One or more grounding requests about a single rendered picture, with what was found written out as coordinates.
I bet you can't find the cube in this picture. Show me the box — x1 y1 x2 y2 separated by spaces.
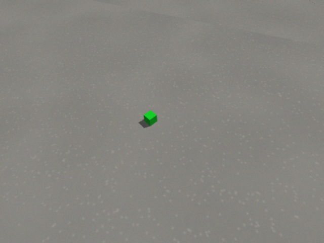
144 110 157 126

